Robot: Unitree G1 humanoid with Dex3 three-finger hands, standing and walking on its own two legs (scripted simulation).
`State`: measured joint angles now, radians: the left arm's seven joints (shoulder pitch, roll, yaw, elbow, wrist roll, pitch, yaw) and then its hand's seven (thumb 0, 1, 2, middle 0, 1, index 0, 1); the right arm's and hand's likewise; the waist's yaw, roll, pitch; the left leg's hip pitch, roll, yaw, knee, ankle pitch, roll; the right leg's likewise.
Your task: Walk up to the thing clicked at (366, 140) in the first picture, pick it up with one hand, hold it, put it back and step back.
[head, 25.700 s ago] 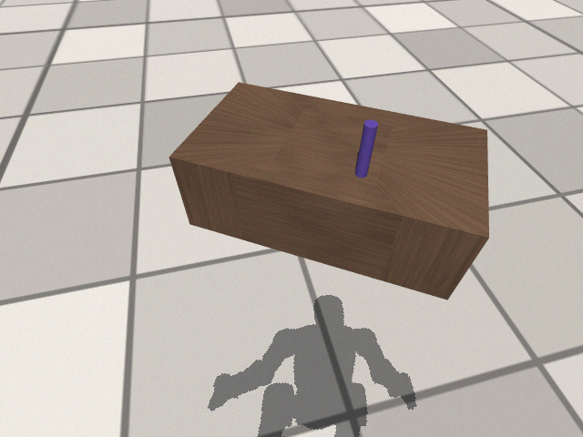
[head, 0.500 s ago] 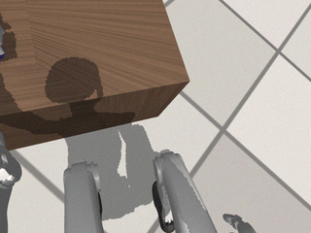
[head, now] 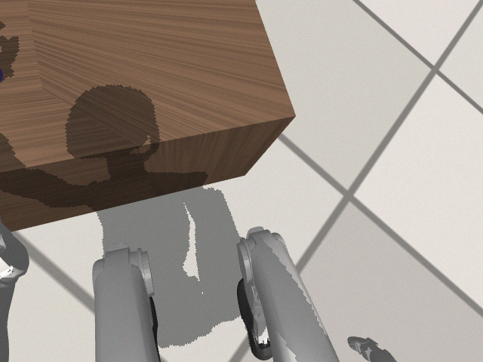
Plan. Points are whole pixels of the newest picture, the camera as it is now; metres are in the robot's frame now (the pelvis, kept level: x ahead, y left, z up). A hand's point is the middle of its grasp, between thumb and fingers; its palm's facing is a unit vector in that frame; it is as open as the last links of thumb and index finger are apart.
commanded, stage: open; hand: left
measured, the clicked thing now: out of the picture +0.55 +0.31 +0.05
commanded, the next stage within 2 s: withdraw in 0.24 s
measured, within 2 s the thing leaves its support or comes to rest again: neither
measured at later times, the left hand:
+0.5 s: hand out of the picture +0.55 +0.30 +0.03, palm faces +0.37 -0.93 -0.02, open 15.9 cm
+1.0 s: hand out of the picture +0.53 +0.38 +0.20, palm faces +0.42 -0.88 -0.24, open 17.3 cm
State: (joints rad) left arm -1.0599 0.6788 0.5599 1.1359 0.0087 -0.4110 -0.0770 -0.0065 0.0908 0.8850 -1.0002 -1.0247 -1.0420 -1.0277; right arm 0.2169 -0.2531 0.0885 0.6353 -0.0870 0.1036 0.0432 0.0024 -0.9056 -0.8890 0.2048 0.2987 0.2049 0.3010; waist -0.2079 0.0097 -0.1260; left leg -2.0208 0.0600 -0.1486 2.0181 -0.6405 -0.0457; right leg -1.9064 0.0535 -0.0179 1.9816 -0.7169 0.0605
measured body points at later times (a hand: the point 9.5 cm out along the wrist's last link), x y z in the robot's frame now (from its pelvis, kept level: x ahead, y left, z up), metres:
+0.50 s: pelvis +0.00 +0.00 +0.00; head +0.22 +0.06 +0.39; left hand +0.53 +0.35 +0.04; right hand +0.06 -0.27 -0.11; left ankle +0.08 +0.14 -0.42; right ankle +0.07 -0.14 -0.42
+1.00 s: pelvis +0.02 +0.01 +0.15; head +0.20 +0.06 +0.56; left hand +0.50 +0.42 +0.22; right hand +0.06 -0.26 +0.04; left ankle +0.08 +0.14 -0.42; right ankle +0.07 -0.14 -0.42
